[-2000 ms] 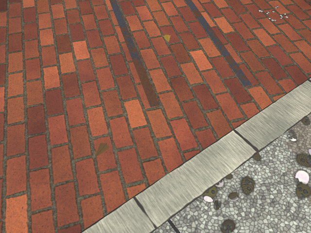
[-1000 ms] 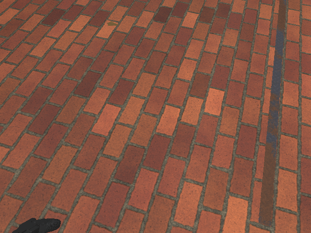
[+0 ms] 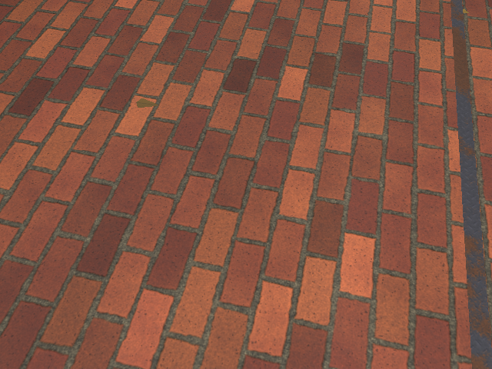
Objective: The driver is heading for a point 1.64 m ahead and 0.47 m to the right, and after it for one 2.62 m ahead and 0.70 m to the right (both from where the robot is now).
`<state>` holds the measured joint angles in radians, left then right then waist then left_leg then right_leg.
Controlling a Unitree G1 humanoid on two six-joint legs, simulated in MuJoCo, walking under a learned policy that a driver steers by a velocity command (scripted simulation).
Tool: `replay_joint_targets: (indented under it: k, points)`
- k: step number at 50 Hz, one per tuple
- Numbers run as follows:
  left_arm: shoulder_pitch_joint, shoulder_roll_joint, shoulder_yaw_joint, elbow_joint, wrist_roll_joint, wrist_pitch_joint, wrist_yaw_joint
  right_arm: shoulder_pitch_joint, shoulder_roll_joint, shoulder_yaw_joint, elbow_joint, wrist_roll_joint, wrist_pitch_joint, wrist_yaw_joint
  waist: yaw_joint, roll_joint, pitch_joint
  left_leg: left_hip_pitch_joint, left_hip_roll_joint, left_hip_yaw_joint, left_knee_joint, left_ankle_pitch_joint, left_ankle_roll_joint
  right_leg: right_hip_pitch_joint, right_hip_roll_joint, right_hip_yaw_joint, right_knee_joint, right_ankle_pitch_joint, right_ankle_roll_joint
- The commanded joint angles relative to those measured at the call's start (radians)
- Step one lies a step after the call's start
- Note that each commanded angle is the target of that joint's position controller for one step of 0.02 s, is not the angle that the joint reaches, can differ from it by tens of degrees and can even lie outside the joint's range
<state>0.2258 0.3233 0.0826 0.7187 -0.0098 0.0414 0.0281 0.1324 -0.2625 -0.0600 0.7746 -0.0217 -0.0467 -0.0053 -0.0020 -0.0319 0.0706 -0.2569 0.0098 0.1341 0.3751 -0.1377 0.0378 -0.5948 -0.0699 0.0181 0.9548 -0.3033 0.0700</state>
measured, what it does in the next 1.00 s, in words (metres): walks ahead, turning right: right foot, then left foot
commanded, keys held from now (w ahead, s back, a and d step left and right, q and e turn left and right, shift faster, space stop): e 0.22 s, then w+e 0.42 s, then e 0.10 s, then no key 0.26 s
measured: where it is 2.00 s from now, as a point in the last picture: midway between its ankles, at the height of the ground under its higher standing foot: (353, 337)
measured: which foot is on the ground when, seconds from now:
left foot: down 0.00-0.18, up 0.20-0.60, down 0.62-1.00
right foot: up 0.00-0.16, down 0.18-0.62, up 0.64-1.00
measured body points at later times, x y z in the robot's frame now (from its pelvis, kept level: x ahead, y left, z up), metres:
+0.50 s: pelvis +0.09 -0.04 +0.01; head +0.12 -0.07 +0.45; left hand +0.28 +0.20 -0.08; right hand +0.19 -0.36 -0.10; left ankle +0.20 +0.09 -0.71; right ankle +0.07 -0.14 -0.74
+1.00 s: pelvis +0.25 -0.08 +0.00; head +0.29 -0.09 +0.44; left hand +0.55 +0.02 -0.09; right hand +0.13 -0.34 -0.13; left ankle +0.23 +0.07 -0.74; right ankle +0.27 -0.24 -0.72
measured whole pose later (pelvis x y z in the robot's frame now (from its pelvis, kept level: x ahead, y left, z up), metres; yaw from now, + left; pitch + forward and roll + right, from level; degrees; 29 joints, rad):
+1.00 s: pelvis +0.25 -0.08 +0.00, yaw -31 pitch +2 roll +1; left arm 0.12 0.27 0.05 0.58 0.00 0.00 -0.01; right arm 0.26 -0.29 -0.05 0.89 0.03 -0.03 0.00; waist -0.08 -0.03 0.06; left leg -0.07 0.01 0.09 0.37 -0.33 0.00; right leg -0.49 -0.02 0.03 0.59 -0.13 0.01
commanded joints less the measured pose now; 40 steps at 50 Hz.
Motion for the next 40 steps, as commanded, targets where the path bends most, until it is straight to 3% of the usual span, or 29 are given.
replay_joint_targets:
  k: [1,5,7,8,9,10,11,12,13,14,15,16,18,22,26,28,30,31,32,33,34,35,36,38,40]
  points:
    - [0.058,0.035,0.006,-0.064,0.002,0.001,-0.016,-0.095,-0.158,-0.038,-0.066,0.010,-0.006,-0.015,0.026,0.129,-0.145,0.005,0.281,-0.092,-0.146,0.292,0.194,0.169,-0.028,0.002,-0.100,0.117,-0.017]
    - [-0.019,0.069,0.017,-0.119,0.001,0.015,-0.037,-0.060,-0.204,-0.052,-0.035,0.034,0.019,-0.010,0.004,0.129,-0.123,0.092,0.322,-0.092,-0.087,0.215,0.168,0.177,-0.012,-0.029,-0.223,0.036,-0.050]
    - [-0.015,0.070,0.022,-0.130,0.002,0.020,-0.045,-0.061,-0.216,-0.057,-0.025,0.051,0.029,-0.008,0.020,0.127,-0.122,0.118,0.319,-0.077,-0.011,0.192,0.127,0.233,0.012,-0.061,-0.350,0.059,-0.081]
    - [-0.001,0.081,0.029,-0.127,0.005,0.019,-0.043,-0.041,-0.203,-0.055,-0.014,0.057,0.033,-0.008,0.026,0.110,-0.127,0.104,0.291,-0.051,0.056,0.147,0.086,0.299,0.037,-0.069,-0.433,0.127,-0.104]
    - [0.038,0.133,0.048,-0.121,0.007,0.016,-0.032,0.025,-0.170,-0.047,0.011,0.044,0.036,-0.004,0.027,0.020,-0.145,0.050,0.230,0.000,0.188,0.061,0.019,0.412,0.022,-0.005,-0.520,0.332,-0.143]
    - [0.070,0.267,0.079,-0.138,0.009,0.013,-0.011,0.048,-0.118,-0.031,-0.016,-0.005,0.033,0.003,-0.006,-0.277,-0.175,-0.208,0.090,0.093,0.503,-0.309,-0.082,0.602,-0.213,0.320,-0.533,0.742,-0.262]
    - [0.076,0.254,0.067,-0.159,0.035,-0.005,-0.019,-0.042,-0.127,-0.027,-0.051,-0.006,0.036,-0.005,0.057,-0.271,-0.219,-0.375,-0.021,-0.066,0.730,-0.559,-0.115,0.602,-0.321,0.518,-0.582,0.725,-0.436]
    - [0.097,0.209,0.056,-0.145,0.027,-0.028,-0.029,-0.074,-0.162,-0.039,-0.050,0.015,0.038,-0.004,0.076,-0.134,-0.238,-0.406,0.005,-0.162,0.816,-0.511,-0.098,0.611,-0.269,0.449,-0.604,0.575,-0.422]
    - [0.084,0.184,0.052,-0.132,0.007,-0.044,-0.028,-0.065,-0.157,-0.041,-0.051,0.033,0.035,-0.001,0.051,-0.096,-0.221,-0.436,0.031,-0.186,0.793,-0.419,-0.076,0.604,-0.218,0.401,-0.617,0.331,-0.369]
    - [0.060,0.154,0.044,-0.132,-0.013,-0.049,-0.026,-0.068,-0.162,-0.045,-0.040,0.031,0.031,-0.001,0.042,-0.058,-0.197,-0.456,0.050,-0.193,0.735,-0.346,-0.063,0.588,-0.185,0.391,-0.648,0.086,-0.326]
    - [0.032,0.140,0.036,-0.137,-0.018,-0.047,-0.019,-0.086,-0.175,-0.050,-0.044,0.026,0.027,0.000,0.035,-0.075,-0.165,-0.446,0.058,-0.198,0.680,-0.283,-0.058,0.550,-0.168,0.395,-0.688,-0.072,-0.310]
    - [0.018,0.137,0.030,-0.147,-0.008,-0.047,-0.012,-0.096,-0.168,-0.049,-0.046,0.027,0.019,0.006,0.028,-0.100,-0.142,-0.421,0.044,-0.189,0.647,-0.231,-0.058,0.514,-0.148,0.400,-0.722,-0.134,-0.307]
    - [0.017,0.138,0.030,-0.155,0.005,-0.056,-0.002,-0.099,-0.158,-0.047,-0.040,0.030,-0.001,0.012,0.024,-0.106,-0.125,-0.390,0.025,-0.191,0.526,-0.162,-0.062,0.502,-0.129,0.390,-0.749,-0.109,-0.304]
    - [0.045,0.165,0.042,-0.145,-0.004,-0.066,0.004,-0.131,-0.124,-0.032,-0.039,0.028,-0.027,0.024,0.041,-0.104,-0.113,-0.279,-0.009,-0.192,0.301,-0.105,-0.077,0.452,-0.097,0.359,-0.729,-0.063,-0.300]
    - [0.066,0.171,0.043,-0.136,-0.009,-0.061,-0.006,-0.142,-0.139,-0.029,-0.049,0.041,-0.044,0.036,0.048,-0.113,-0.092,-0.176,-0.028,-0.194,0.200,-0.100,-0.069,0.371,-0.092,0.418,-0.712,-0.137,-0.296]
    - [0.060,0.157,0.037,-0.133,-0.009,-0.058,-0.009,-0.108,-0.150,-0.033,-0.042,0.047,-0.056,0.037,0.023,-0.111,-0.091,-0.086,-0.032,-0.194,0.144,-0.082,-0.054,0.333,-0.080,0.449,-0.684,-0.168,-0.280]
    - [0.035,0.116,0.023,-0.137,-0.008,-0.054,-0.008,-0.012,-0.155,-0.041,-0.011,0.043,-0.065,0.031,-0.039,-0.089,-0.100,0.096,-0.019,-0.185,0.058,-0.038,-0.034,0.238,-0.021,0.432,-0.597,-0.217,-0.235]
    - [0.020,0.061,0.007,-0.144,-0.004,-0.057,-0.008,0.098,-0.188,-0.052,0.015,0.036,-0.067,0.023,-0.087,-0.038,-0.130,0.255,0.076,-0.270,0.028,-0.094,-0.002,0.117,0.030,0.377,-0.450,-0.267,-0.190]
    - [0.039,-0.022,-0.016,-0.157,-0.005,-0.060,-0.009,0.204,-0.252,-0.062,0.031,0.017,-0.062,0.011,-0.096,0.157,-0.179,0.407,0.281,-0.532,-0.073,-0.327,0.074,-0.049,0.146,0.196,-0.119,-0.316,-0.120]
    - [0.040,0.043,-0.004,-0.213,-0.025,-0.072,-0.005,0.201,-0.313,-0.076,0.041,-0.001,-0.057,0.020,-0.059,0.304,-0.112,0.356,0.420,-0.849,-0.172,-0.512,0.185,-0.230,0.136,0.152,0.039,-0.324,-0.110]
    - [0.039,0.120,0.016,-0.189,-0.020,-0.070,-0.002,0.120,-0.238,-0.058,0.011,0.011,-0.056,0.018,-0.046,0.214,-0.039,0.297,0.395,-0.775,-0.171,-0.486,0.188,-0.253,0.071,0.169,0.124,-0.249,-0.094]
    - [0.032,0.139,0.027,-0.169,-0.012,-0.062,-0.004,0.071,-0.175,-0.040,-0.005,0.017,-0.050,0.012,-0.038,0.181,-0.002,0.258,0.335,-0.632,-0.155,-0.326,0.151,-0.239,0.058,0.158,0.148,-0.177,-0.079]
    - [0.046,0.128,0.031,-0.155,-0.006,-0.053,-0.003,0.033,-0.149,-0.029,-0.018,0.014,-0.044,0.007,-0.019,0.160,-0.017,0.236,0.291,-0.521,-0.144,-0.158,0.123,-0.204,0.044,0.143,0.156,-0.122,-0.064]
    - [0.032,0.095,0.027,-0.166,0.000,-0.049,-0.009,0.021,-0.147,-0.025,-0.013,0.011,-0.038,-0.002,-0.012,0.166,-0.027,0.190,0.245,-0.350,-0.129,0.249,0.118,-0.148,0.028,0.103,0.153,-0.032,-0.035]
    - [0.019,0.045,0.011,-0.182,0.000,-0.049,-0.012,0.044,-0.164,-0.030,0.006,0.010,-0.033,-0.005,-0.012,0.156,-0.065,0.184,0.223,-0.248,-0.107,0.525,0.142,-0.099,0.042,0.062,0.093,0.010,-0.014]
Keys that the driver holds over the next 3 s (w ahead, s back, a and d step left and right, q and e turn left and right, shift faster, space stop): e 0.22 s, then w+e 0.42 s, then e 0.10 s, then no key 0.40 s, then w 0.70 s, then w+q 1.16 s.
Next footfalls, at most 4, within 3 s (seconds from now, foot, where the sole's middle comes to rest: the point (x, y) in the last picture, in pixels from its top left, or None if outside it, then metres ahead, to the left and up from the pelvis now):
0.18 right None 0.11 -0.15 -0.78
0.62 left None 0.26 0.05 -0.78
1.04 right None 0.31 -0.25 -0.78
1.38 left None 0.40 -0.04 -0.78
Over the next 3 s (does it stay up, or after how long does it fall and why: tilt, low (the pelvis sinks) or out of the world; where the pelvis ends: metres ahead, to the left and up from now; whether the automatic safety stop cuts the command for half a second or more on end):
stays up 1.08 -0.50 -0.01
